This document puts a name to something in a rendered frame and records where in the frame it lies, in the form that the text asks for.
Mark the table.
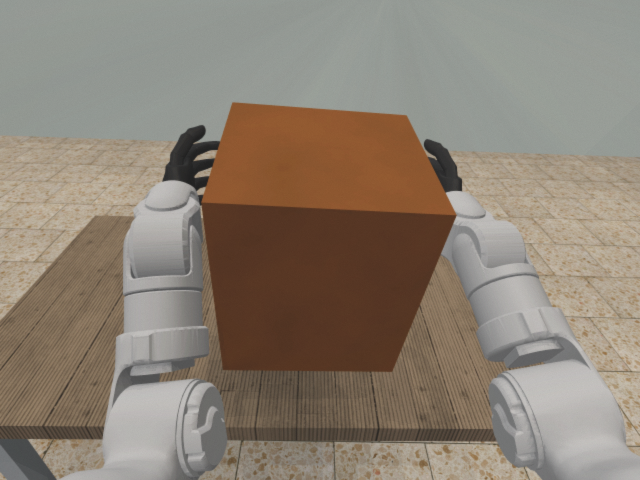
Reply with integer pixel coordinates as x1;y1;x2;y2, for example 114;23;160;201
0;215;544;480

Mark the robot right hand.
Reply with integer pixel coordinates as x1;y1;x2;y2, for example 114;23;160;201
424;139;462;193

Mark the robot right upper arm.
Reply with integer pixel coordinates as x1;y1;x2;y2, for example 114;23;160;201
488;359;640;480

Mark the robot left forearm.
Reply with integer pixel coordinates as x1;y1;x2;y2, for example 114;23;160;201
103;180;209;462

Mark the carton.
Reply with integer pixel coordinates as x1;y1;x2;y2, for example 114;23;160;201
201;102;457;372

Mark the robot right forearm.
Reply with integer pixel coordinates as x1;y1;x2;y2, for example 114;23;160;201
441;191;626;443

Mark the robot left hand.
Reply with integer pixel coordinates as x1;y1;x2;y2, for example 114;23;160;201
162;125;220;206

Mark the robot left upper arm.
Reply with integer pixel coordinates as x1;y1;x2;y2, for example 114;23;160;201
59;378;228;480

